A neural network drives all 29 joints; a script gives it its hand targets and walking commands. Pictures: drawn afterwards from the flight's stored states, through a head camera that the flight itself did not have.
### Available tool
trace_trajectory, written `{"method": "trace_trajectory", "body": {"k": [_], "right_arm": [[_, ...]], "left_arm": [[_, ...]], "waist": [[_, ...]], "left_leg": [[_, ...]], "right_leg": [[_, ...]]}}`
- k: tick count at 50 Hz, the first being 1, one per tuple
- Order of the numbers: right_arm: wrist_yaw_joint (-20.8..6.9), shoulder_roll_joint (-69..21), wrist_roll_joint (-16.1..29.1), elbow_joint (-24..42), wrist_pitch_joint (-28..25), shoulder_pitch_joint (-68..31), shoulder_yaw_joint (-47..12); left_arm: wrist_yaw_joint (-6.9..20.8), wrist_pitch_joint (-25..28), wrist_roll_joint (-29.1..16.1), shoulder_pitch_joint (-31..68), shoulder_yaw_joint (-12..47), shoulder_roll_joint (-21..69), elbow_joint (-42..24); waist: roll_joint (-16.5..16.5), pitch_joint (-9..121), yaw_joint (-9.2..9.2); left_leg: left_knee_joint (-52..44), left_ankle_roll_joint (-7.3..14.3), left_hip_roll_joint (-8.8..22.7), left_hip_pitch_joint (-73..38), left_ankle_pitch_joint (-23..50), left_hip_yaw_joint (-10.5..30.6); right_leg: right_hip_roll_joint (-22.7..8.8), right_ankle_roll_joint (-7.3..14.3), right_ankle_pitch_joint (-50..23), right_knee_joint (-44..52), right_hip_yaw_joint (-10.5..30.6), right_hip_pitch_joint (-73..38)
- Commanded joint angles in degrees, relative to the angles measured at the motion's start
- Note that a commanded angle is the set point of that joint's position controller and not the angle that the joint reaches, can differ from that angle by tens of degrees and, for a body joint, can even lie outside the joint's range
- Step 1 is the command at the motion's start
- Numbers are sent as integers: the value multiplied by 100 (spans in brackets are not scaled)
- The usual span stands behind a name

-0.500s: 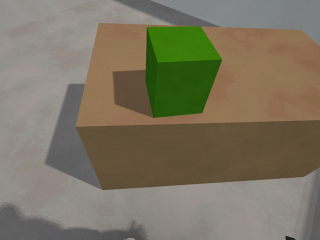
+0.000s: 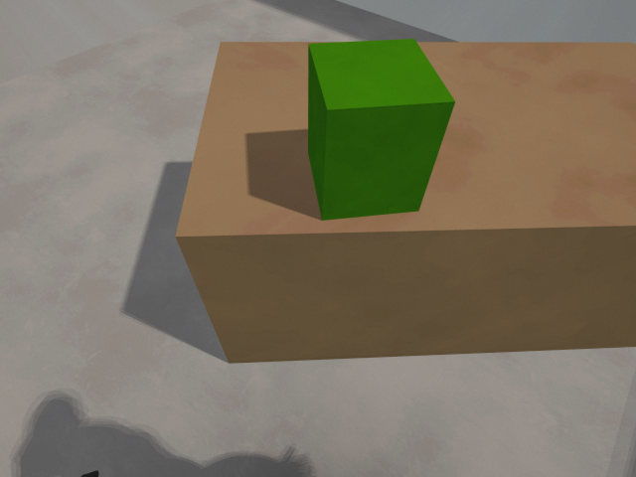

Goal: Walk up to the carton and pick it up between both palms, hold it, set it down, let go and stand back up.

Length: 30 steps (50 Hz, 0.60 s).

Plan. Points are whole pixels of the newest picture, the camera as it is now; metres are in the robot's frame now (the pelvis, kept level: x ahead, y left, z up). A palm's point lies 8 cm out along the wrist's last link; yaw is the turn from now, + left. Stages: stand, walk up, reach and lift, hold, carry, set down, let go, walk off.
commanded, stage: walk up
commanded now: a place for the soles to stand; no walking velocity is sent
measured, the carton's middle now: (366, 132) +0.71 -0.08 +0.01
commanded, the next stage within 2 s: none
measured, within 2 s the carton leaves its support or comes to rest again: neither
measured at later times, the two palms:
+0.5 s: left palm out of the picture +0.09 +0.31 -0.10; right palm out of the picture +0.07 -0.33 -0.08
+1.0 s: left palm out of the picture +0.14 +0.22 -0.09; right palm out of the picture +0.09 -0.42 -0.10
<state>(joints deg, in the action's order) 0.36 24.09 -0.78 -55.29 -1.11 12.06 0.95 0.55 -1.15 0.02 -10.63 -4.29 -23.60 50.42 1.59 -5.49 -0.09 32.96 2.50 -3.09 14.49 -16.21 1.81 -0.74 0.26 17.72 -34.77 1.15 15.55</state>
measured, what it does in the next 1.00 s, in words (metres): steps to the right: right foot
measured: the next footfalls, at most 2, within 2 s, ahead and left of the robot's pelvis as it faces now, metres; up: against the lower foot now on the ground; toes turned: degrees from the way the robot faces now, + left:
right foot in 0.90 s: +0.12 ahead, -0.22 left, +0.00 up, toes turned -1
left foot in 1.38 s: +0.32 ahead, +0.05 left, +0.00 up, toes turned -4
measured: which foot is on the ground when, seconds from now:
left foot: down 0.00-0.92, up 0.94-1.00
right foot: down 0.00-0.66, up 0.68-0.88, down 0.90-1.00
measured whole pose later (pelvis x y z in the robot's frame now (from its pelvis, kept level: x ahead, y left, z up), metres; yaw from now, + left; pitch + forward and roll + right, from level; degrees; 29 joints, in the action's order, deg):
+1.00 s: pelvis +0.06 -0.10 +0.01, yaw -2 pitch -2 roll +2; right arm -1.0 24.1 -1.3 -56.7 -2.1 15.0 3.2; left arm 3.7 2.7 0.0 -13.0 -4.2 -22.6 54.1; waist 0.3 -2.0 0.0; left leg 50.2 2.0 -0.5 15.3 -25.7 4.0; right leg -1.2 0.0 13.9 -30.3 1.2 13.7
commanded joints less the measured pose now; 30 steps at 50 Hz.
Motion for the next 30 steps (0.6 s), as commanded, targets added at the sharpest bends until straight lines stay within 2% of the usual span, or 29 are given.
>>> {"method": "trace_trajectory", "body": {"k": [1,2,3,4,5,6,7,8,9,10,11,12,13,14,15,17,18,19,20,21,23,24,27,28,29,30], "right_arm": [[111,1191,33,321,-292,-463,278],[95,1125,31,291,-285,-390,228],[71,1024,62,249,-267,-341,186],[75,1043,68,241,-265,-224,172],[87,1049,69,169,-257,-216,189],[71,1045,46,219,-258,-369,165],[85,1095,32,163,-258,-400,172],[71,1035,12,207,-279,-512,164],[60,1082,19,203,-294,-604,145],[56,1095,32,151,-294,-630,137],[70,1045,45,135,-307,-489,131],[60,1073,26,107,-326,-584,141],[51,1013,22,86,-330,-501,120],[79,1040,1,12,-329,-563,106],[84,1045,0,52,-339,-598,98],[57,1019,0,38,-333,-493,136],[68,1024,-3,2,-324,-476,133],[74,1071,-5,-42,-323,-440,139],[63,1052,-15,-38,-325,-563,153],[76,1038,17,-88,-318,-499,146],[76,1015,3,-95,-298,-633,111],[73,987,-3,-110,-296,-528,115],[40,962,-2,-173,-283,-664,89],[32,1014,-1,-188,-273,-680,94],[38,957,-16,-185,-281,-639,84],[-70,1410,-57,-20,-334,-118,356]], "left_arm": [[-29,115,33,266,19,-866,-249],[9,173,61,339,14,-766,-178],[22,240,59,391,-8,-885,-175],[15,253,84,409,-48,-987,-146],[16,252,40,536,16,-943,-100],[24,214,23,533,0,-943,-89],[31,193,24,593,46,-943,-73],[44,195,33,568,67,-819,3],[51,187,39,598,46,-924,31],[55,205,10,564,47,-946,57],[63,235,56,750,87,-873,29],[67,227,48,603,44,-865,138],[67,245,64,634,34,-937,132],[63,218,-3,642,30,-930,210],[58,233,12,610,81,-924,213],[45,268,52,640,-13,-961,221],[52,276,0,606,53,-893,293],[49,278,6,693,41,-853,271],[38,261,8,621,61,-832,252],[29,252,7,624,63,-873,334],[36,263,35,691,31,-938,402],[29,261,21,725,19,-927,347],[30,244,38,626,74,-835,440],[31,243,45,661,78,-875,452],[23,246,34,732,49,-883,418],[180,301,148,312,-168,-1272,74]], "waist": [[-439,597,143],[-471,694,150],[-435,746,97],[-198,1018,-3],[-236,1139,-65],[-392,1054,7],[-535,900,23],[-261,952,73],[-369,772,115],[-330,950,103],[-189,841,-9],[-561,902,99],[-100,1041,34],[-168,805,50],[-515,953,53],[-237,928,-14],[-248,1233,13],[-302,1240,-36],[-468,1361,-10],[-195,1272,-5],[-156,1012,19],[-303,1002,-33],[-262,948,33],[-266,889,48],[-324,809,-15],[-336,1189,-30]], "left_leg": [[-975,796,1647,-373,1648,1649],[-879,498,1434,-147,1675,1221],[-737,213,1026,86,1748,877],[-558,23,844,-5,1879,703],[-832,-42,852,-237,1590,695],[-1067,32,971,-237,1302,937],[-1161,128,981,-134,921,943],[-1273,199,1112,-146,866,1161],[-1295,184,1140,-15,829,1224],[-1275,184,1086,-122,883,1090],[-1376,105,1117,54,990,1178],[-1365,138,1114,-89,1087,1114],[-1320,90,1109,-150,1185,1086],[-1275,121,1017,-56,1358,936],[-1273,112,1000,-214,1505,893],[-1302,84,1058,-230,1800,948],[-1210,99,1007,-408,1744,815],[-1201,68,1001,-467,1839,808],[-1199,77,1023,-584,1798,809],[-1176,28,1016,-517,1883,799],[-1281,76,977,-314,1514,780],[-1352,44,971,-242,1622,765],[-1519,33,967,-110,866,883],[-1481,22,900,-238,757,763],[-1537,26,926,-170,907,879],[-1380,344,851,-398,-1636,1064]], "right_leg": [[-205,184,225,586,271,-267],[-346,249,-346,920,425,-658],[-514,333,-1220,939,590,-1064],[-699,408,-1695,1020,768,-1231],[-691,379,-1594,872,672,-1173],[-571,323,-1109,853,481,-929],[-490,282,-729,924,491,-843],[-433,253,-548,927,394,-858],[-474,226,-443,1007,412,-796],[-464,224,-503,1078,427,-883],[-487,253,-653,957,460,-913],[-479,276,-598,1166,405,-957],[-521,266,-836,1138,436,-1052],[-584,250,-1107,1180,479,-960],[-584,234,-1136,1162,417,-933],[-585,251,-1223,1122,397,-971],[-621,260,-1193,1153,406,-1022],[-590,287,-1303,1139,441,-992],[-596,294,-1281,1140,390,-1022],[-576,269,-1468,1146,349,-1085],[-632,220,-1282,1332,449,-1051],[-649,274,-1250,1243,360,-1059],[-637,256,-660,1453,494,-986],[-663,253,-602,1530,561,-833],[-619,254,-838,1434,472,-898],[-288,388,1353,978,466,-619]]}}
